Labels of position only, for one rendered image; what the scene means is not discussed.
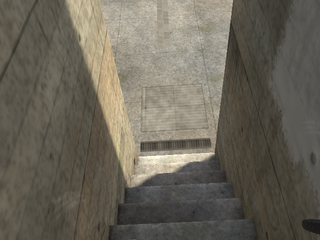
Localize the stairs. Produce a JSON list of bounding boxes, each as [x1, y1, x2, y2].
[[108, 152, 257, 240]]

